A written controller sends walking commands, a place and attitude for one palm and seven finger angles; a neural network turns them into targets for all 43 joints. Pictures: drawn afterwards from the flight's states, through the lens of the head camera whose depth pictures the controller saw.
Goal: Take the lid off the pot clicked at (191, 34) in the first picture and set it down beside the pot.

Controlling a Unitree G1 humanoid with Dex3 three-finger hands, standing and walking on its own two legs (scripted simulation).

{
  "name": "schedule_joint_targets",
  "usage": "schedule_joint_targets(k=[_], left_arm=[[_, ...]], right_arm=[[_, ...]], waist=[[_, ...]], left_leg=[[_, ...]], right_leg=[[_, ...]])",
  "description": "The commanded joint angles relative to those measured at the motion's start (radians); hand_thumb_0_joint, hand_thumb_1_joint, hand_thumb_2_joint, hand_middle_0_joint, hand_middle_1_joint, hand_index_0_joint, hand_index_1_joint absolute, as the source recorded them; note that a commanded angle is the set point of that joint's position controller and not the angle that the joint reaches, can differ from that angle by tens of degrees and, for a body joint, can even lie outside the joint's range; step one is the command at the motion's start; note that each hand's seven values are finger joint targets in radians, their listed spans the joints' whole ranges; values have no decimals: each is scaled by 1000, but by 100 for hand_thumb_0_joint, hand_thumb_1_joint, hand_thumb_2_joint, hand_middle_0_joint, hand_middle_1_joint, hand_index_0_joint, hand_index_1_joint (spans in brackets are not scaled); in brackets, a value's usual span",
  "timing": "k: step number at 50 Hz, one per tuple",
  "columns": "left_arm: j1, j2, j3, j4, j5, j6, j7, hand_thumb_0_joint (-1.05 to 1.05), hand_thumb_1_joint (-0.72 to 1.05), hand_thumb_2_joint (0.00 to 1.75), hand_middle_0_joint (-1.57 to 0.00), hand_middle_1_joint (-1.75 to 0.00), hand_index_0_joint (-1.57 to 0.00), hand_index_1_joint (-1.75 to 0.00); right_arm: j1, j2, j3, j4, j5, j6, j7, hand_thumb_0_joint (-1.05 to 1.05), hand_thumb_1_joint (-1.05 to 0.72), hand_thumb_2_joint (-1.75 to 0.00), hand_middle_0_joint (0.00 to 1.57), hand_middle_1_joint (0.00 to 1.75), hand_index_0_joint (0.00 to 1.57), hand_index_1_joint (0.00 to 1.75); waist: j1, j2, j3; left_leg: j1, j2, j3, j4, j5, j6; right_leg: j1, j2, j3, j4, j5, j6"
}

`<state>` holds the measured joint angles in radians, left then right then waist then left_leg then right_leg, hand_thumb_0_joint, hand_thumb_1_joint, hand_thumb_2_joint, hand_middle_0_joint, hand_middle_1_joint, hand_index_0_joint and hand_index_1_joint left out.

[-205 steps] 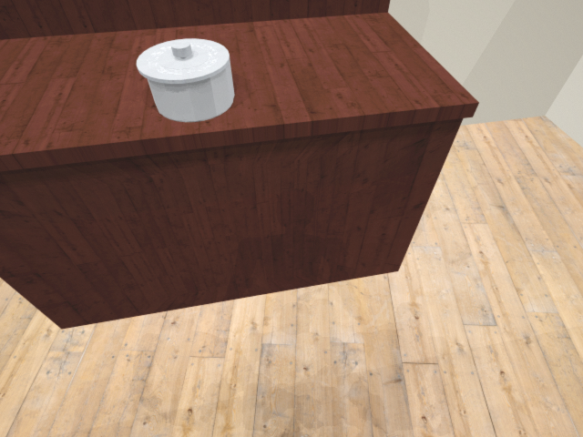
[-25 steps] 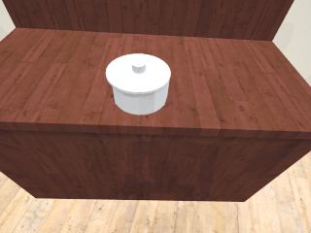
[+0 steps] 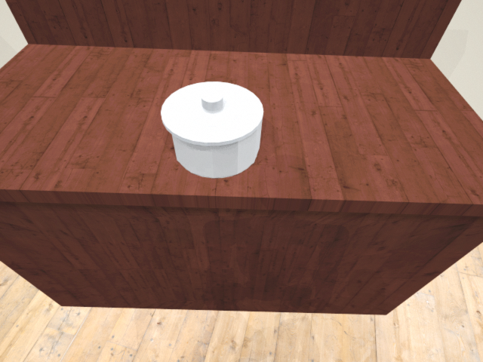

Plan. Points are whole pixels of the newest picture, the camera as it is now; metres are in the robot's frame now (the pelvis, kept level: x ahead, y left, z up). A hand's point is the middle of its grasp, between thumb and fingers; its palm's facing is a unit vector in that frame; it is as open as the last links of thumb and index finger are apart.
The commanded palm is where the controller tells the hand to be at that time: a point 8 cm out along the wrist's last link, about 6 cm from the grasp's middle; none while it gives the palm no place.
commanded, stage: look again from close up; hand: left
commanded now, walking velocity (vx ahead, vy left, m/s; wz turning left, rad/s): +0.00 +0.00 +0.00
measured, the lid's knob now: (212, 100) +0.54 +0.09 +0.15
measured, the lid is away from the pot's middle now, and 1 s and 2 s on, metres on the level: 0.01 0.01 0.01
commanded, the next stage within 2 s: lift the closed hand beside the body in 0.64 s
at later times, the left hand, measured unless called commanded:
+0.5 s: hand out of the picture +0.05 +0.20 -0.18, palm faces +0.00 -0.97 -0.22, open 7.4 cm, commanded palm none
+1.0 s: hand (115, 349) +0.15 +0.21 -0.05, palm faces +0.19 -0.93 -0.30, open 6.1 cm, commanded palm +0.11 +0.26 +0.00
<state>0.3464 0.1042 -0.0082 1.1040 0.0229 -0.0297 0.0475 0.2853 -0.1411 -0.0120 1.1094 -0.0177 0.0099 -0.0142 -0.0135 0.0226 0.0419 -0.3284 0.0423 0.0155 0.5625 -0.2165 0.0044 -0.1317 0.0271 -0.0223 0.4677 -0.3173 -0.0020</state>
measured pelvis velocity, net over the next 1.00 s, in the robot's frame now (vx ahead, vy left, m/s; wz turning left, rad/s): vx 0.01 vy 0.00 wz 0.00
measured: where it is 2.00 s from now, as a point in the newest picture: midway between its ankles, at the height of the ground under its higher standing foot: outside the picture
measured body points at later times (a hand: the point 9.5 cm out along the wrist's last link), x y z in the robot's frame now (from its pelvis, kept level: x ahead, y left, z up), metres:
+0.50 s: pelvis +0.02 +0.02 +0.00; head +0.04 +0.03 +0.45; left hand +0.05 +0.26 -0.16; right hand +0.09 -0.22 -0.15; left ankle +0.05 +0.11 -0.73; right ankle -0.04 -0.12 -0.73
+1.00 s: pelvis +0.01 +0.00 +0.00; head -0.01 -0.01 +0.45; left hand +0.14 +0.26 -0.03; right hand +0.18 -0.22 -0.08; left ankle +0.05 +0.11 -0.73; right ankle -0.04 -0.12 -0.73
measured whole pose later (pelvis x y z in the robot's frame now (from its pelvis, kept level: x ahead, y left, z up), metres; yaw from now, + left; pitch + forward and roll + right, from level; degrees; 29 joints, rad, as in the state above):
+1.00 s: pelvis +0.01 +0.00 +0.00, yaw +0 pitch -2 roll +0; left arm 0.49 0.19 0.07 0.18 0.00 0.02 0.09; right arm 0.19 -0.19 0.00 0.68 0.02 -0.14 -0.02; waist 0.00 0.03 -0.02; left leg -0.27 0.00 0.04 0.48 -0.18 0.02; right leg -0.11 -0.02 -0.02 0.47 -0.33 0.01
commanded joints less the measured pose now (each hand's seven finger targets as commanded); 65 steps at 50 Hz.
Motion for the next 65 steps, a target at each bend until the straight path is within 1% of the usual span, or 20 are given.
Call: schedule_joint_targets(k=[1,4,9,11,25,35,36,37,38,39,40,41,42,44,45,47,50,53,56,65], left_arm=[[19,141,30,-90,-5,-12,7,0,90,90,-20,-30,-20,-30],[71,114,23,-79,-3,-5,6,0,90,90,-20,-30,-20,-30],[60,138,25,-100,-4,0,7,0,90,90,-20,-30,-20,-30],[50,154,29,-112,-6,4,5,0,90,90,-20,-30,-20,-30],[18,215,35,-147,-9,8,0,0,90,90,-20,-30,-20,-30],[12,220,34,-140,-8,13,-5,0,90,90,-20,-30,-20,-30],[8,217,34,-139,-8,13,-5,0,90,90,-20,-30,-20,-30],[37,180,25,-113,10,-1,30,0,90,90,-20,-30,-20,-30],[-562,400,98,-1393,-97,-144,49,0,90,90,-24,-35,-24,-35],[-154,378,122,-1279,-20,-75,98,0,90,90,-29,-40,-29,-40],[116,225,56,-1137,-44,47,135,0,90,90,-33,-44,-33,-44],[219,119,39,-943,-30,93,134,0,90,90,-38,-49,-38,-49],[261,100,36,-827,-15,105,121,0,90,90,-42,-54,-42,-54],[306,130,85,-780,1,81,81,0,90,90,-51,-64,-51,-64],[353,160,129,-801,-4,59,72,0,90,90,-55,-68,-55,-68],[261,224,149,-1086,-24,1,53,0,90,90,-64,-78,-64,-78],[237,277,203,-1189,-36,-26,54,0,90,90,-77,-92,-77,-92],[223,229,171,-1207,-50,-43,36,0,90,90,-90,-107,-90,-107],[164,261,188,-1341,-57,-73,33,0,90,90,-104,-121,-104,-121],[250,324,264,-1510,-56,-94,37,0,90,90,-130,-150,-130,-150]], right_arm=[[67,-88,-21,-106,2,-26,4,0,-90,-90,20,30,20,30],[34,-114,-19,-129,6,-34,-1,0,-90,-90,20,30,20,30],[14,-131,-19,-141,9,-39,-2,0,-90,-90,20,30,20,30],[-1,-141,-22,-145,10,-38,-3,0,-90,-90,20,30,20,30],[-62,-155,-25,-142,14,-42,-6,0,-90,-90,20,30,20,30],[-86,-155,-26,-133,15,-39,-6,0,-90,-90,20,30,20,30],[-90,-160,-28,-133,15,-38,-6,0,-90,-90,20,30,20,30],[-95,-190,-23,-173,11,-36,-6,0,-90,-90,20,30,20,30],[-35,-242,-28,-459,70,-211,4,0,-90,-90,20,30,20,30],[-99,-205,6,-436,60,-290,-40,0,-90,-90,20,30,20,30],[-139,-171,0,-415,80,-300,-32,0,-90,-90,20,30,20,30],[-166,-167,-5,-395,64,-292,-28,0,-90,-90,20,30,20,30],[-166,-176,-30,-430,56,-273,-19,0,-90,-90,20,30,20,30],[-182,-194,-56,-495,48,-220,-9,0,-90,-90,20,30,20,30],[-193,-199,-66,-527,52,-204,-9,0,-90,-90,20,30,20,30],[-210,-192,-48,-612,48,-200,-9,0,-90,-90,20,30,20,30],[-207,-176,-38,-646,43,-196,-28,0,-90,-90,20,30,20,30],[-211,-172,-29,-678,41,-177,-42,0,-90,-90,20,30,20,30],[-213,-170,-24,-701,32,-180,-55,0,-90,-90,20,30,20,30],[-225,-171,-18,-694,21,-202,-71,0,-90,-90,20,30,20,30]], waist=[[-25,86,-8],[10,12,9],[11,-42,10],[15,2,1],[26,-29,-68],[27,-23,-29],[25,-7,-26],[13,90,13],[41,257,-445],[64,384,-513],[54,298,-398],[47,111,-211],[39,-64,-78],[41,-198,25],[57,-205,-11],[65,-85,-58],[52,2,-49],[41,-46,7],[35,13,-25],[65,30,-43]], left_leg=[[63,43,-79,-37,-24,27],[13,72,-117,-78,28,53],[40,59,-98,-70,91,50],[64,62,-101,-77,94,50],[148,59,-74,-73,235,44],[144,58,-71,-104,159,38],[144,57,-72,-107,148,37],[155,80,-46,43,350,21],[423,-6,-96,-117,448,-25],[532,31,-89,-110,568,-38],[452,7,-79,-132,490,-41],[346,-3,-63,-138,407,-12],[228,-8,-54,-142,302,-1],[134,-14,-39,-145,190,10],[136,-15,-21,-142,180,7],[182,-25,-4,-154,144,6],[205,-27,17,-153,73,9],[199,-36,23,-158,13,16],[243,-42,34,-149,3,20],[305,-38,27,-167,65,26]], right_leg=[[-177,-99,87,-44,-51,-74],[-132,-69,62,-14,-11,-59],[-125,-83,70,-10,51,-50],[-128,-83,62,-3,58,-45],[-81,-104,67,-13,205,-25],[-95,-106,75,-48,162,-23],[-101,-108,78,-48,154,-23],[-156,-137,130,-62,320,-21],[-52,-77,8,1,350,-33],[-85,-59,2,41,286,-51],[-89,-43,-40,43,196,-33],[-94,-39,-58,-30,202,-26],[-129,-35,-76,-69,229,-15],[-181,-25,-75,-96,202,-8],[-142,-28,-75,-95,205,-12],[-127,-36,-48,-109,163,-11],[-151,-36,-35,-147,108,-5],[-189,-31,-26,-182,47,1],[-187,-34,-14,-211,28,3],[-129,-28,-15,-223,79,-3]])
